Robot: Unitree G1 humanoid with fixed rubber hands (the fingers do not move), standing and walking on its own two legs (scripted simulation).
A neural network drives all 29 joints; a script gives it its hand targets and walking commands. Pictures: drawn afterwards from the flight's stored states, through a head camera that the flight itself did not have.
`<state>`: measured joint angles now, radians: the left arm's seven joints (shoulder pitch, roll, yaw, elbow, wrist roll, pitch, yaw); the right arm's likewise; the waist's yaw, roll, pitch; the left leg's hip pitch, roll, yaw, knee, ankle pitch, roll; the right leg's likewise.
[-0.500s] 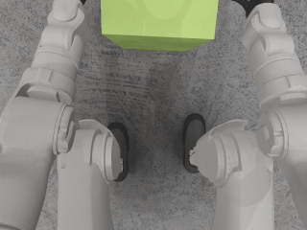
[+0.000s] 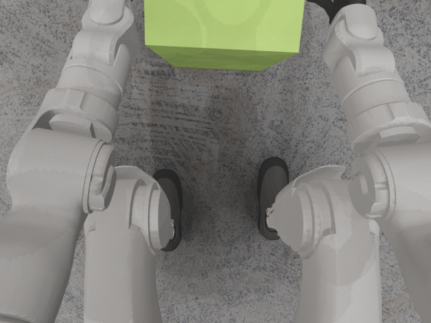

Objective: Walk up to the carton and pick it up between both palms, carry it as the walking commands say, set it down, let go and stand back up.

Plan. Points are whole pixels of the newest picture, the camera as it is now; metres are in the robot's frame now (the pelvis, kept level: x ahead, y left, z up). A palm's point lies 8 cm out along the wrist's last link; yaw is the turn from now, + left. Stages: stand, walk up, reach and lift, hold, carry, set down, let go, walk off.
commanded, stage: reach and lift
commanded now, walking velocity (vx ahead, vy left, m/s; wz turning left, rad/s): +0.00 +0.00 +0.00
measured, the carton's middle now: (221, 14) +0.54 +0.00 -0.25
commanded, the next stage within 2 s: none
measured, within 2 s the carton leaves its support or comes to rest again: leaves its support in 0.68 s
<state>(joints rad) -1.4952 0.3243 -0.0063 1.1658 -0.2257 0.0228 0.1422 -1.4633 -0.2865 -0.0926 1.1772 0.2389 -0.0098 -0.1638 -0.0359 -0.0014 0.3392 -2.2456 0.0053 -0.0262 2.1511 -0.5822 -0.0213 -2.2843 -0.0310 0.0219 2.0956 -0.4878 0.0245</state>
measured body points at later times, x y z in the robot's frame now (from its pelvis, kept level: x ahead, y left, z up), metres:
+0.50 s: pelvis +0.01 +0.00 -0.01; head +0.37 +0.01 +0.24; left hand +0.57 +0.13 -0.18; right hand +0.56 -0.15 -0.18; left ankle +0.11 +0.13 -0.35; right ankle +0.13 -0.14 -0.35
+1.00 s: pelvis +0.01 -0.01 -0.01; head +0.36 +0.01 +0.27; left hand +0.57 +0.12 -0.16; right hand +0.56 -0.16 -0.15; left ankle +0.11 +0.13 -0.35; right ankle +0.13 -0.14 -0.35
